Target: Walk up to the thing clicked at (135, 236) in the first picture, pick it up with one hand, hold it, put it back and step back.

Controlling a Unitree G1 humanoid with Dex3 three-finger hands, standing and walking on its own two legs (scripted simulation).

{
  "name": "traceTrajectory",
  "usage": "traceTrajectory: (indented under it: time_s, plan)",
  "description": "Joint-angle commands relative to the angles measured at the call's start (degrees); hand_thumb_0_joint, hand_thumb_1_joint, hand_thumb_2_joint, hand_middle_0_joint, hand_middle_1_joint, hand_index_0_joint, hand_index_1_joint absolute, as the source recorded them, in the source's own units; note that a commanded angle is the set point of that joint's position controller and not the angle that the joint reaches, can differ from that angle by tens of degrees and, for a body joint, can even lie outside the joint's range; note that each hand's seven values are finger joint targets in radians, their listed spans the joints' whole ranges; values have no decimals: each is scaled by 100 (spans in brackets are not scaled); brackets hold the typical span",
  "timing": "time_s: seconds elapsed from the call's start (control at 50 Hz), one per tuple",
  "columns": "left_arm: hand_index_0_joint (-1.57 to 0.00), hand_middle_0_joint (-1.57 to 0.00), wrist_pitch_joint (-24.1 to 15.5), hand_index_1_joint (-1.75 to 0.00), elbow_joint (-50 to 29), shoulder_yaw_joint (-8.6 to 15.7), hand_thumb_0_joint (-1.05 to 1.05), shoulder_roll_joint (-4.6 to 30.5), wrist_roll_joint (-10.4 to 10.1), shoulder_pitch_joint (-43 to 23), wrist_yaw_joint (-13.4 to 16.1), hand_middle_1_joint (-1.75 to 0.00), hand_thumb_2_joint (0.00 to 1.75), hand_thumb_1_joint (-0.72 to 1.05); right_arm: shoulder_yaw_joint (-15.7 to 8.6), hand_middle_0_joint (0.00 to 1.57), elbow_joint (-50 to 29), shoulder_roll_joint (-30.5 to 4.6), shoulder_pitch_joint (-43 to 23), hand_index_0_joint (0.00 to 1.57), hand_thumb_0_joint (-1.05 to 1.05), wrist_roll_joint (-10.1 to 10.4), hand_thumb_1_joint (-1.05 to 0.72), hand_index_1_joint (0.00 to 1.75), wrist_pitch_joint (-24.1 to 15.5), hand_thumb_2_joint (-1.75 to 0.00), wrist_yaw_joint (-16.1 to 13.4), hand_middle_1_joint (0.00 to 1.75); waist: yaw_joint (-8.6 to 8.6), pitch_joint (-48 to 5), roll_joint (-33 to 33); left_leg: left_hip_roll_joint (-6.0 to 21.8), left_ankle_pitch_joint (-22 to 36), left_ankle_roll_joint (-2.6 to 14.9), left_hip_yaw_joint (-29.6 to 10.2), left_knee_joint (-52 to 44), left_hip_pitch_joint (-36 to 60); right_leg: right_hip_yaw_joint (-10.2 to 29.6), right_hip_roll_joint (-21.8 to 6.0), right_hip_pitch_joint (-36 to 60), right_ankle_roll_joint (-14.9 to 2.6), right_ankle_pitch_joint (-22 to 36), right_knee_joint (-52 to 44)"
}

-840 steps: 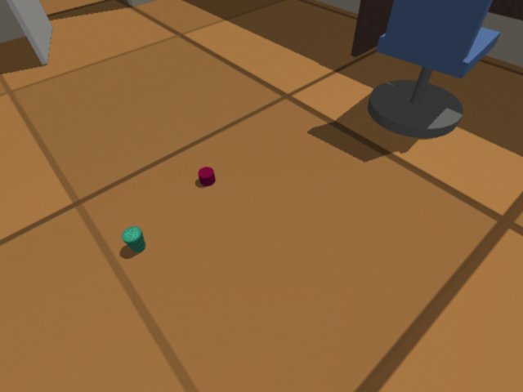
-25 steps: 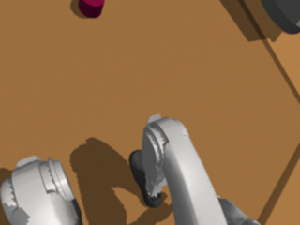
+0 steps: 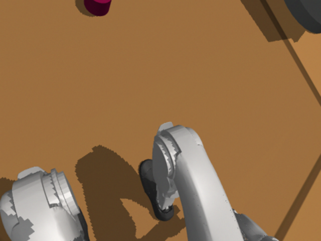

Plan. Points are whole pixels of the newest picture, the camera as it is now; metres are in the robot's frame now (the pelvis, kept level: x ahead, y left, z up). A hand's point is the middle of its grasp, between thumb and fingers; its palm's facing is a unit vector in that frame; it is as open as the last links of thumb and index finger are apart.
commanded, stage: settle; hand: left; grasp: from above
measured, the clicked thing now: out of the picture +0.47 +0.34 -0.25
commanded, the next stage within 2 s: lift in 1.02 s
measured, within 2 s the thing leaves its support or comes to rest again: leaves its support in 0.44 s
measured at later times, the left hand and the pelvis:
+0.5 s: hand out of the picture +0.47 +0.35 -0.19, palm faces -0.39 -0.11 -0.91, open 10.5 cm; pelvis +0.01 +0.00 +0.00, yaw +1 degrees
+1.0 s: hand out of the picture +0.46 +0.35 -0.10, palm faces -0.44 -0.09 -0.89, open 10.5 cm; pelvis -0.01 +0.00 +0.04, yaw +4 degrees
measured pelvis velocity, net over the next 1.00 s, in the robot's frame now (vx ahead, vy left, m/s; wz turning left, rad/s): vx -0.01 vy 0.00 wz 0.08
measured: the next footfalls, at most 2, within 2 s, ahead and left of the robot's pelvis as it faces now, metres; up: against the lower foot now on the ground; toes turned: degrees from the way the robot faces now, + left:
none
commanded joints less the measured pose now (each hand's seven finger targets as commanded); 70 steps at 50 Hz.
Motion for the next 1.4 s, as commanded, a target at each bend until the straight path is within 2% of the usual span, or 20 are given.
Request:
traceTrajectory:
  time_s: [0.0,0.04,0.14,0.22,0.24,0.26,0.3,0.34,0.38,0.42,0.56,0.66,0.7,0.78,0.82,1.04,1.1,1.2,1.24,1.38]
  plan:
    - [-66,-63,58,-100,-518,-23,0,1086,-110,-1331,213,-103,93,30,-557,20,66,-1813,1106,20,0,10,-90,30,24,-90,-67,30,-398,-3166,2287,-4,887,71,570,-1521,2425,-677,261,1787,-469,1040,-1143]
    - [-68,-65,48,-102,-560,100,0,1307,-84,-1326,228,-105,96,32,-573,20,33,-1812,1110,20,0,17,-90,30,26,-90,-91,30,-264,-3164,2369,-8,753,53,564,-1608,2398,-672,242,1782,-496,890,-1164]
    - [-62,-59,112,-105,-808,32,0,1195,-101,-1484,147,-107,98,17,-582,20,24,-1797,1196,20,0,27,-92,30,29,-91,-73,30,-333,-3477,2490,-9,986,63,591,-1524,2635,-649,236,1889,-483,1128,-1118]
    - [-63,-60,164,-104,-1197,210,0,1330,-129,-1435,79,-106,99,18,-663,20,62,-1786,1207,20,0,36,-92,30,32,-91,-55,30,-176,-3649,2701,-12,1125,25,627,-1519,2772,-642,230,1840,-512,1174,-1109]
    - [-63,-61,176,-107,-1487,409,0,1549,-141,-1406,87,-109,102,19,-692,20,40,-1823,1234,20,0,28,-92,30,51,-91,-65,30,-52,-3928,2920,-29,1268,-11,622,-1574,2934,-656,210,1928,-544,1237,-1111]
    - [-63,-60,220,-107,-1487,329,0,1405,-166,-1219,34,-110,102,19,-698,20,27,-1766,1220,20,0,54,-92,30,58,-91,-55,30,-13,-3917,3055,-21,1285,-32,635,-1598,2967,-632,200,1886,-574,1245,-1054]
    - [-61,-58,304,-107,-1900,465,0,1450,-210,-1024,-18,-110,99,16,-796,20,40,-1711,1194,20,0,77,-92,30,129,-91,-47,30,180,-4359,3267,-26,1517,-43,686,-1630,3175,-597,206,2048,-578,1418,-1064]
    - [-59,-55,376,-106,-2305,436,0,1235,-317,-1118,-128,-110,96,16,-888,20,100,-1639,1216,20,0,112,-92,30,185,-91,-15,30,195,-4582,3469,-27,1648,-61,714,-1647,3293,-564,205,1990,-598,1511,-1025]
    - [-53,-48,491,-102,-2355,397,0,1065,-369,-984,-269,-107,86,10,-968,20,146,-1618,1299,20,0,155,-92,30,243,-90,29,30,191,-4399,3335,-46,1673,-42,747,-1642,3157,-546,187,1845,-599,1511,-1054]
    - [-56,-52,542,-103,-2757,472,0,1089,-436,-908,-407,-108,92,13,-1088,20,149,-1628,1287,20,0,254,-92,30,338,-90,30,30,372,-4584,3443,-68,1735,-71,728,-1778,3338,-512,160,1735,-649,1479,-1063]
    - [-71,-67,612,-108,-3280,112,0,251,-683,-872,-1078,-112,101,32,-1364,20,162,-1458,1469,20,0,507,-91,30,652,-90,6,30,349,-4720,2946,-132,1576,-26,777,-2058,3389,-407,99,1777,-654,1336,-1353]
    - [-81,-78,549,-109,-3285,-23,0,162,-681,-1007,-1438,-112,107,43,-1415,20,158,-1360,1511,20,0,606,-92,30,863,-91,-139,30,313,-4575,2527,-171,1523,30,888,-2111,3202,-303,95,2039,-643,1286,-1613]
    - [-85,-82,499,-109,-3414,47,0,295,-684,-1068,-1530,-112,108,47,-1425,20,121,-1355,1505,20,0,632,-92,30,921,-91,-215,30,411,-4692,2477,-179,1580,39,916,-2137,3243,-272,79,2112,-641,1301,-1667]
    - [-86,-82,412,-108,-3237,-29,0,206,-652,-1195,-1641,-111,106,48,-1410,20,19,-1330,1445,20,0,655,-92,30,1010,-91,-325,30,343,-4496,2394,-184,1316,26,880,-2311,3279,-282,69,1944,-676,1024,-1756]
    - [-85,-82,370,-108,-3317,65,0,413,-615,-1269,-1631,-111,107,47,-1391,20,-3,-1332,1437,20,0,666,-92,30,1032,-91,-372,30,439,-4557,2498,-201,1282,29,920,-2355,3295,-250,47,1980,-673,988,-1783]
    - [-87,-85,388,-109,-3238,55,0,538,-578,-1491,-1653,-111,106,44,-1352,20,-32,-1247,1454,20,0,676,-95,30,1105,-92,-498,30,459,-4730,2507,-196,1069,72,1029,-2516,3242,-161,66,2161,-659,817,-1917]
    - [-75,-73,444,-98,-3361,11,0,405,-668,-1366,-1743,-101,100,35,-1400,20,-57,-1222,1455,20,0,741,-90,30,1140,-90,-521,30,565,-4893,2669,-191,1086,51,987,-2715,3484,-171,41,2091,-660,863,-1903]
    - [-77,-74,529,-103,-3737,112,0,501,-772,-1278,-1929,-106,93,28,-1511,20,-42,-1232,1573,20,0,831,-95,30,1207,-92,-556,30,656,-5169,2616,-211,1202,69,1020,-2805,3609,-113,12,2243,-652,948,-2016]
    - [-83,-80,561,-103,-3680,62,0,346,-894,-1098,-2024,-105,102,42,-1526,20,-46,-1211,1594,20,0,841,-93,30,1223,-91,-556,30,628,-4969,2388,-217,1130,93,1024,-2838,3526,-101,24,2283,-661,871,-2131]
    - [-88,-84,563,-102,-4411,123,0,185,-1054,-771,-2331,-105,100,50,-1717,20,-118,-1176,1594,20,0,999,-93,30,1307,-91,-629,30,870,-5190,2564,-237,1115,47,910,-3293,4043,-16,-41,2257,-707,810,-2319]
